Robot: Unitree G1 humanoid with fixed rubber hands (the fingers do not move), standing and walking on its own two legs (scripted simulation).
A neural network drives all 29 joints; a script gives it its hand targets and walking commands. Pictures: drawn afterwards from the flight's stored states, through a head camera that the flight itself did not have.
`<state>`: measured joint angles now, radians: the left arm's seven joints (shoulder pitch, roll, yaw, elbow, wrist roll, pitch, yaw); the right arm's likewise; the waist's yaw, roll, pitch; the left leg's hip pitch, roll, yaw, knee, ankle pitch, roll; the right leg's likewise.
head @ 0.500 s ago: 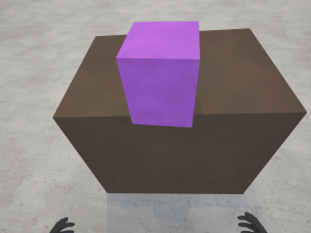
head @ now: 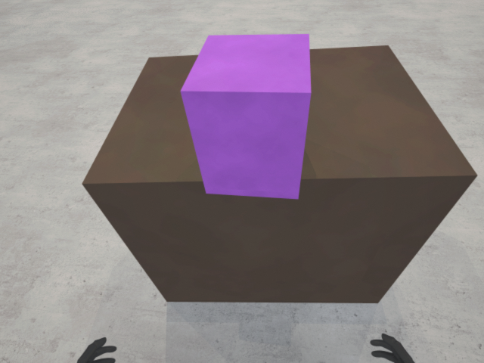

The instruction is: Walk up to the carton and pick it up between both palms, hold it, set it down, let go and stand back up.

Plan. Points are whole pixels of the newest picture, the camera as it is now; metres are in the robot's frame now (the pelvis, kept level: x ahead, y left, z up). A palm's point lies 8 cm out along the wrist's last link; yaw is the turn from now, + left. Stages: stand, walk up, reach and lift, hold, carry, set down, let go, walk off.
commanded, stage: stand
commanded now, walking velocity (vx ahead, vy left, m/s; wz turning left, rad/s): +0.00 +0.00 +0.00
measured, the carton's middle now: (254, 118) +0.55 +0.02 +0.11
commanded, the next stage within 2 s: none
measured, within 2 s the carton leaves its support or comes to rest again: neither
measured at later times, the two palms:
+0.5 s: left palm out of the picture +0.10 +0.30 -0.08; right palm out of the picture +0.13 -0.24 -0.11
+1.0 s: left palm out of the picture +0.10 +0.30 -0.09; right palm out of the picture +0.13 -0.24 -0.11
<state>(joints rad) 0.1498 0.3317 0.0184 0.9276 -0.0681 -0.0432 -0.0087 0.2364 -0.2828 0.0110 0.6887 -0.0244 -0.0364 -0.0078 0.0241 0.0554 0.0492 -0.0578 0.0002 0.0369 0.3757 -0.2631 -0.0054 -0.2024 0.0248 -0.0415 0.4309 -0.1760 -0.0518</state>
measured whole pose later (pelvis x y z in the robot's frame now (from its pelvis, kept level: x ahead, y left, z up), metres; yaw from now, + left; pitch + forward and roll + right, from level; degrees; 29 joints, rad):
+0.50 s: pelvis +0.00 +0.00 +0.00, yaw +0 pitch -3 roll +1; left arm 0.14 0.33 0.01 0.93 -0.07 -0.04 -0.01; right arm 0.23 -0.28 0.01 0.70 -0.02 -0.03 -0.01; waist 0.02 0.06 0.06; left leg -0.06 0.00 0.04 0.38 -0.26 0.00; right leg -0.20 0.02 -0.04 0.43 -0.17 -0.05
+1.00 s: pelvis +0.00 +0.00 +0.00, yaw +0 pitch -3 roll +1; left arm 0.14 0.33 0.01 0.95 -0.07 -0.04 -0.01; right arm 0.23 -0.29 0.01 0.72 -0.02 -0.03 0.00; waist 0.02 0.05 0.06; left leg -0.06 0.00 0.04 0.38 -0.27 0.00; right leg -0.20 0.02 -0.04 0.43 -0.17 -0.05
